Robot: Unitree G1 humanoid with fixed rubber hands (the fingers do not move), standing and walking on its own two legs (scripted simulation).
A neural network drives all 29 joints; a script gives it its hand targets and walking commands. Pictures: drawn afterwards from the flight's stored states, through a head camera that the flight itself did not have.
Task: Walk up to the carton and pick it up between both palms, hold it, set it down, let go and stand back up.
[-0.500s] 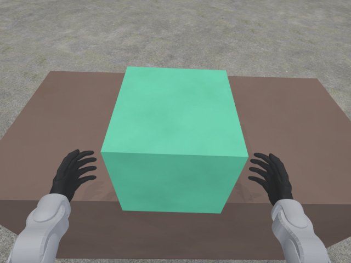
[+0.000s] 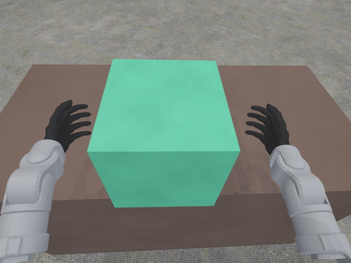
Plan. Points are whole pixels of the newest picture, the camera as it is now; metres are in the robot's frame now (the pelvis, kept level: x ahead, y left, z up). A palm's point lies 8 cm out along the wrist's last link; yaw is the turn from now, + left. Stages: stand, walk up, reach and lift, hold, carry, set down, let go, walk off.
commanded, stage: reach and lift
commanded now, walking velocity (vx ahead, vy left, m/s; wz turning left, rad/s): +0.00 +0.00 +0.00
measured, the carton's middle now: (164, 134) +0.42 +0.02 +0.04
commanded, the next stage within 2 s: none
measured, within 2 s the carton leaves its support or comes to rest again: neither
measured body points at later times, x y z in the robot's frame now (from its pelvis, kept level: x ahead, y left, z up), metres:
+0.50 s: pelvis +0.00 +0.00 +0.00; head +0.02 +0.01 +0.45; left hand +0.42 +0.24 +0.17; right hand +0.42 -0.22 +0.16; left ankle -0.01 +0.13 -0.75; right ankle +0.00 -0.12 -0.75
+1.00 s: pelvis -0.01 +0.00 +0.00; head +0.03 +0.01 +0.45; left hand +0.43 +0.24 +0.13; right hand +0.43 -0.21 +0.13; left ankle -0.01 +0.13 -0.75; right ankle +0.01 -0.12 -0.75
